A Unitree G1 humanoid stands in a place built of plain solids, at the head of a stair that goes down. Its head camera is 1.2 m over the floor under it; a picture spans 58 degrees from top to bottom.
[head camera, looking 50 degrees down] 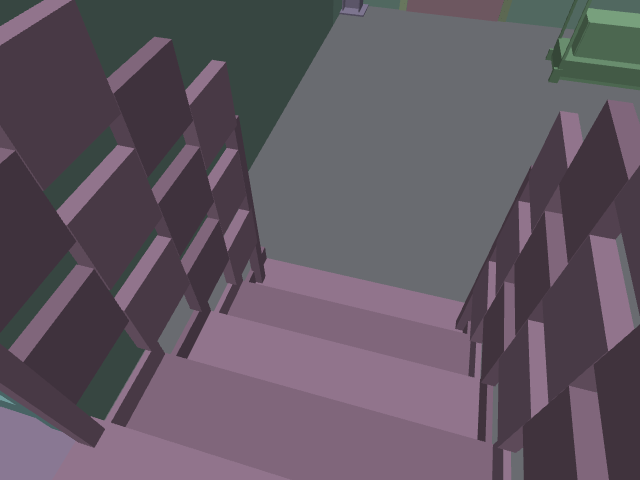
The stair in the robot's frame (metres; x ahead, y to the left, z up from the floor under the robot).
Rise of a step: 0.18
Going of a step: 0.28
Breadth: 1.12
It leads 16 degrees to the right of straight ahead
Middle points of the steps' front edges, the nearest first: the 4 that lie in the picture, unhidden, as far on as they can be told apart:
0.51 0.00 -0.18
0.78 -0.07 -0.35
1.05 -0.15 -0.53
1.32 -0.22 -0.70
